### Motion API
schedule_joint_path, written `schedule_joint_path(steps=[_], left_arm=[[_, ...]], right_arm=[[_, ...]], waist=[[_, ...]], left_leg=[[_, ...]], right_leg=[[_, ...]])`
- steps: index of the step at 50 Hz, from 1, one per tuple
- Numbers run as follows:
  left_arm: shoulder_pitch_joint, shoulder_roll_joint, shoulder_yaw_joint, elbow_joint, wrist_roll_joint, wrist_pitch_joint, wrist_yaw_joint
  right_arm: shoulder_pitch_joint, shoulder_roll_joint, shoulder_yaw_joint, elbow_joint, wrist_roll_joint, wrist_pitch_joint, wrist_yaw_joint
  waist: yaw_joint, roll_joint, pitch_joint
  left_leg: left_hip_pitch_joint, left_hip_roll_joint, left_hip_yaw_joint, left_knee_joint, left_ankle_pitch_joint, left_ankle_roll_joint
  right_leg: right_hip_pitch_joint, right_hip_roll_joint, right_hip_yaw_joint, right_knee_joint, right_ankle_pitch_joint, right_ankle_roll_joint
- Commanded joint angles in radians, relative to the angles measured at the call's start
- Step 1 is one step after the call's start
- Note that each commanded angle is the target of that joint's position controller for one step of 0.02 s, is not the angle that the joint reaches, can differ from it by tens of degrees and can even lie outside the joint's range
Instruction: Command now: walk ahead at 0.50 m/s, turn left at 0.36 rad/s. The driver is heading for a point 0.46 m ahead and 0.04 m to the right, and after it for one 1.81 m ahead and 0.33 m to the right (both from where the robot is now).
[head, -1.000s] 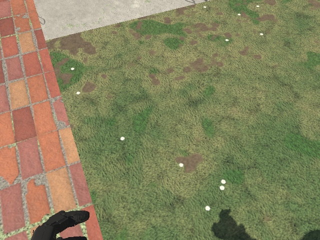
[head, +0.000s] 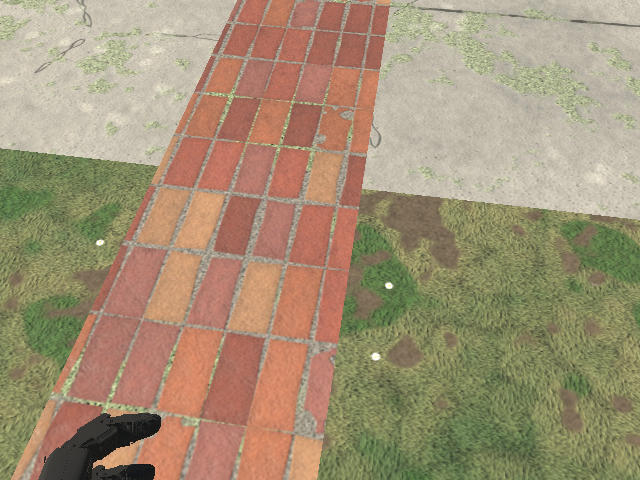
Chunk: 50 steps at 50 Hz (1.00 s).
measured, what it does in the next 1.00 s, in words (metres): walks ahead: left foot, then right foot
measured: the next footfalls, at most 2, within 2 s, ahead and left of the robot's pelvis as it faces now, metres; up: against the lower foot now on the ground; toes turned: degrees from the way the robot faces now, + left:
left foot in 0.46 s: +0.37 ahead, +0.16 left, +0.00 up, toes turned +4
right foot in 0.94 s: +0.48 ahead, -0.09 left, +0.00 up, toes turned -12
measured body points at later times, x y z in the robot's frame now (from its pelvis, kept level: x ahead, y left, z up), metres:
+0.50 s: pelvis +0.25 +0.04 +0.00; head +0.28 +0.06 +0.45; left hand +0.24 +0.33 -0.13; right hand +0.50 -0.17 -0.06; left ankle +0.33 +0.15 -0.72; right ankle +0.11 -0.11 -0.69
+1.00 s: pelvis +0.39 +0.03 +0.00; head +0.43 +0.01 +0.45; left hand +0.62 +0.25 -0.08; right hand +0.47 -0.28 -0.11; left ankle +0.33 +0.16 -0.68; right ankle +0.44 -0.08 -0.72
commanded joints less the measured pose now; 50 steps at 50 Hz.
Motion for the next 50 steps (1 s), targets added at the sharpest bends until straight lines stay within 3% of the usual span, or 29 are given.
schedule_joint_path(steps=[1, 2, 3, 4, 5, 7, 10, 13, 17, 19, 21, 22, 23, 24, 25, 26, 28, 29, 32, 36, 41, 45, 46, 47, 48, 49, 50], left_arm=[[0.34, 0.181, 0.065, 0.018, -0.018, 0.004, -0.002], [0.294, 0.128, 0.05, 0.009, -0.022, 0.014, 0.004], [0.245, 0.123, 0.041, 0.001, -0.009, 0.024, 0.006], [0.218, 0.111, 0.035, 0.006, -0.002, 0.029, 0.005], [0.207, 0.098, 0.026, 0.008, 0.006, 0.027, 0.007], [0.216, 0.088, 0.022, 0.026, -0.004, 0.024, 0.005], [0.245, 0.145, 0.035, 0.05, -0.014, 0.028, 0.014], [0.273, 0.174, 0.04, 0.068, -0.026, 0.04, 0.018], [0.342, 0.193, 0.04, 0.098, -0.038, 0.052, 0.013], [0.357, 0.204, 0.042, 0.108, -0.042, 0.061, 0.013], [0.337, 0.218, 0.044, 0.11, -0.046, 0.07, 0.017], [0.34, 0.2, 0.038, 0.111, -0.046, 0.071, 0.019], [0.326, 0.156, 0.019, 0.094, -0.032, 0.067, 0.019], [0.4, 0.064, -0.014, 0.062, -0.017, 0.048, 0.02], [0.39, 0.121, -0.001, 0.08, -0.027, 0.037, 0.02], [0.345, 0.174, 0.017, 0.071, -0.044, 0.04, 0.021], [0.285, 0.15, 0.017, 0.065, -0.032, 0.066, 0.03], [0.295, 0.146, 0.023, 0.069, -0.029, 0.086, 0.035], [0.315, 0.106, 0.023, 0.063, -0.027, 0.123, 0.041], [0.221, 0.079, 0.016, 0.013, -0.018, 0.132, 0.029], [0.106, 0.091, 0.022, -0.06, -0.016, 0.143, -0.001], [0.104, 0.106, 0.037, -0.103, -0.02, 0.151, -0.021], [0.151, 0.114, 0.045, -0.094, -0.019, 0.148, -0.02], [0.226, 0.176, 0.069, -0.082, -0.014, 0.144, -0.008], [0.301, 0.301, 0.101, -0.091, -0.001, 0.144, 0.018], [0.292, 0.32, 0.093, -0.109, 0.013, 0.141, 0.019], [0.28, 0.261, 0.075, -0.119, 0.006, 0.138, 0.012]], right_arm=[[0.123, -0.087, 0.002, -0.069, 0.019, -0.03, 0.0], [-0.006, -0.127, -0.007, -0.09, 0.01, -0.029, 0.003], [-0.087, -0.115, -0.004, -0.111, -0.003, -0.029, 0.002], [-0.131, -0.101, -0.004, -0.131, -0.017, -0.034, 0.004], [-0.122, -0.085, -0.003, -0.137, -0.015, -0.035, 0.009], [-0.102, -0.055, 0.004, -0.134, -0.011, -0.032, 0.012], [-0.186, -0.027, 0.022, -0.159, -0.019, -0.032, 0.014], [-0.273, -0.008, 0.037, -0.17, -0.013, -0.037, 0.023], [-0.374, -0.029, 0.035, -0.198, 0.0, -0.042, 0.038], [-0.397, -0.041, 0.032, -0.214, 0.002, -0.046, 0.047], [-0.322, -0.065, 0.018, -0.2, -0.004, -0.049, 0.049], [-0.212, -0.101, -0.002, -0.165, -0.012, -0.047, 0.043], [-0.038, -0.163, -0.025, -0.138, -0.026, -0.047, 0.031], [0.046, -0.272, -0.046, -0.133, -0.048, -0.041, 0.023], [0.075, -0.198, -0.028, -0.124, -0.039, -0.038, 0.026], [0.012, -0.155, -0.009, -0.129, -0.037, -0.038, 0.025], [-0.118, -0.077, 0.016, -0.131, -0.034, -0.042, 0.035], [-0.16, -0.059, 0.02, -0.128, -0.033, -0.048, 0.036], [-0.208, -0.086, 0.008, -0.11, -0.047, -0.059, 0.023], [-0.213, -0.111, -0.002, -0.086, -0.039, -0.039, -0.011], [-0.185, -0.149, -0.017, -0.058, -0.022, -0.007, -0.022], [-0.192, -0.17, -0.029, -0.053, 0.004, 0.016, -0.025], [-0.195, -0.166, -0.029, -0.05, 0.01, 0.02, -0.028], [-0.141, -0.148, -0.026, -0.037, 0.002, 0.017, -0.025], [-0.148, -0.1, -0.009, -0.077, -0.044, 0.008, -0.02], [-0.157, -0.081, 0.01, -0.114, -0.055, 0.002, -0.011], [-0.193, -0.126, -0.003, -0.097, -0.029, 0.005, 0.0]], waist=[[0.125, -0.277, -0.254], [0.152, -0.165, -0.127], [0.134, -0.077, -0.059], [0.113, -0.058, -0.015], [0.082, -0.083, -0.014], [0.061, -0.119, -0.023], [0.072, -0.098, -0.013], [0.103, -0.1, -0.005], [0.145, -0.108, 0.018], [0.143, -0.119, 0.029], [0.084, -0.123, 0.001], [0.034, -0.106, -0.064], [-0.045, -0.048, -0.181], [-0.037, 0.203, -0.301], [-0.058, 0.22, -0.357], [-0.042, 0.144, -0.228], [0.028, 0.06, -0.109], [0.063, 0.079, -0.081], [0.107, 0.09, -0.057], [0.09, 0.076, -0.055], [0.045, 0.07, -0.045], [0.056, 0.084, -0.041], [0.081, 0.069, -0.06], [0.101, -0.01, -0.11], [0.106, -0.236, -0.182], [0.099, -0.337, -0.303], [0.135, -0.179, -0.318]], left_leg=[[-0.634, 0.037, 0.004, 0.595, -0.054, -0.024], [-0.67, 0.068, 0.023, 0.625, 0.045, -0.026], [-0.64, 0.103, 0.063, 0.602, 0.117, -0.024], [-0.617, 0.13, 0.073, 0.548, 0.16, -0.022], [-0.564, 0.158, 0.084, 0.504, 0.182, -0.02], [-0.529, 0.176, 0.119, 0.423, 0.183, -0.029], [-0.541, 0.198, 0.159, 0.252, 0.269, -0.051], [-0.468, 0.184, 0.191, 0.055, 0.419, -0.058], [-0.411, 0.149, 0.217, -0.104, 0.471, -0.053], [-0.39, 0.136, 0.225, -0.155, 0.421, -0.031], [-0.253, 0.103, 0.256, -0.232, 0.41, 0.003], [-0.083, 0.083, 0.268, -0.252, 0.412, 0.03], [0.195, 0.211, 0.129, -0.224, 0.448, 0.088], [0.524, 0.482, -0.269, -0.272, 0.485, 0.236], [0.515, 0.531, -0.438, -0.352, 0.564, 0.284], [0.399, 0.504, -0.266, -0.336, 0.707, 0.248], [0.169, 0.403, -0.022, -0.359, 0.872, 0.183], [0.076, 0.376, 0.043, -0.391, 0.879, 0.158], [-0.046, 0.366, 0.157, -0.454, 0.974, 0.164], [-0.026, 0.35, 0.281, -0.465, 0.927, 0.143], [0.049, 0.381, 0.321, -0.422, 0.842, 0.132], [0.11, 0.404, 0.318, -0.281, 0.848, 0.092], [0.095, 0.373, 0.349, -0.19, 0.875, 0.061], [0.031, 0.298, 0.393, -0.027, 0.812, 0.0], [-0.252, 0.194, 0.433, 0.285, 0.387, -0.086], [-0.492, 0.052, 0.28, 0.547, -0.206, -0.133], [-0.516, 0.094, 0.148, 0.616, -0.175, -0.125]], right_leg=[[0.796, -0.44, 0.784, -0.21, -0.367, -0.284], [0.674, -0.397, 0.632, -0.221, -0.372, -0.245], [0.539, -0.36, 0.52, -0.237, -0.268, -0.225], [0.442, -0.326, 0.447, -0.256, -0.16, -0.222], [0.383, -0.297, 0.384, -0.273, -0.076, -0.211], [0.346, -0.266, 0.307, -0.297, 0.027, -0.214], [0.328, -0.267, 0.224, -0.33, 0.14, -0.226], [0.305, -0.237, 0.138, -0.34, 0.139, -0.198], [0.353, -0.255, 0.124, -0.311, 0.101, -0.18], [0.395, -0.281, 0.139, -0.276, 0.11, -0.169], [0.402, -0.275, 0.12, -0.186, 0.237, -0.141], [0.375, -0.234, 0.077, -0.058, 0.367, -0.118], [0.219, -0.183, 0.033, 0.192, 0.278, -0.075], [-0.162, -0.038, -0.037, 0.586, -0.178, 0.007], [-0.269, -0.023, 0.088, 0.74, -0.484, 0.018], [-0.306, -0.061, 0.11, 0.802, -0.445, 0.023], [-0.245, -0.124, 0.077, 0.707, -0.357, 0.035], [-0.182, -0.145, 0.079, 0.657, -0.325, 0.039], [-0.107, -0.123, 0.062, 0.61, -0.21, 0.065], [-0.1, -0.131, 0.035, 0.41, -0.028, 0.065], [-0.066, -0.12, -0.011, 0.23, -0.017, 0.038], [-0.02, -0.083, -0.062, 0.089, -0.121, -0.015], [0.075, -0.049, -0.086, -0.011, -0.048, -0.039], [0.241, -0.047, -0.031, -0.088, 0.214, -0.08], [0.499, -0.268, 0.268, -0.036, 0.751, -0.189], [0.637, -0.455, 0.571, -0.08, 0.791, -0.424], [0.592, -0.419, 0.5, -0.107, 0.664, -0.399]])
